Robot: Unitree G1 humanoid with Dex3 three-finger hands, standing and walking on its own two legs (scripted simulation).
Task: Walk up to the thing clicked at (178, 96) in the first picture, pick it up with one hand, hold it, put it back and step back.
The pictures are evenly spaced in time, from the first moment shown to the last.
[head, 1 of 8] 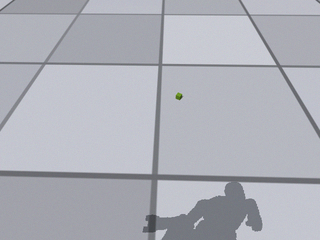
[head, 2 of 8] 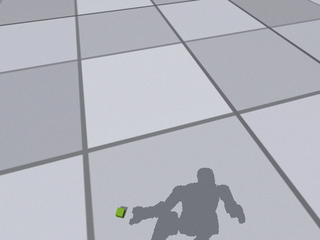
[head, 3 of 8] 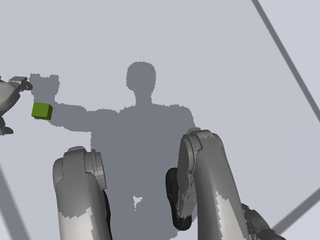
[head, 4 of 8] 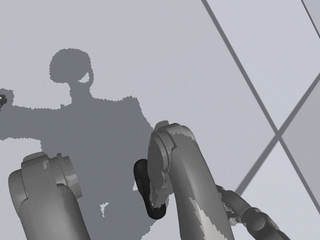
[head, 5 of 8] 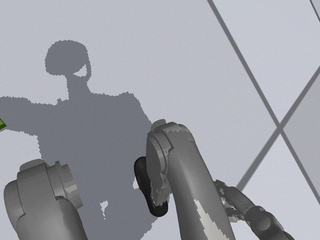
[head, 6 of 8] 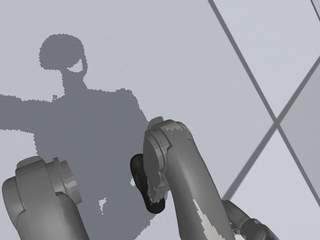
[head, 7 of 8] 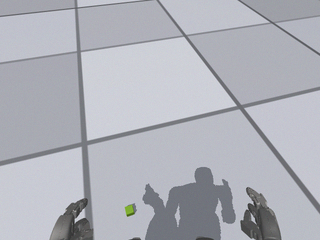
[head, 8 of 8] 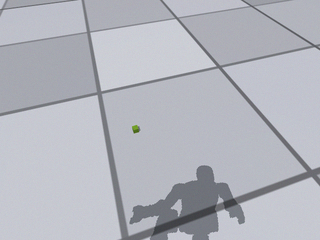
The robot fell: no
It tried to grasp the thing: yes
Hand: left
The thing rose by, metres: 0.00
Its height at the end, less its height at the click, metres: +0.00
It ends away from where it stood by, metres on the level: 0.06
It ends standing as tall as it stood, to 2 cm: yes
